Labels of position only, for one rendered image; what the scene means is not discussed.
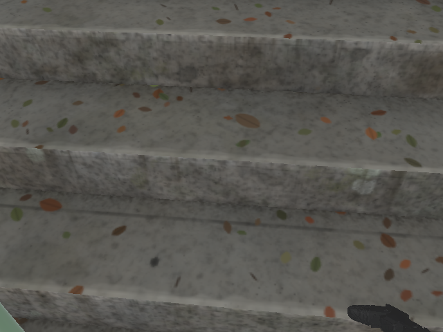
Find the right robot hand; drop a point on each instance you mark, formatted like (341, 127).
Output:
(387, 318)

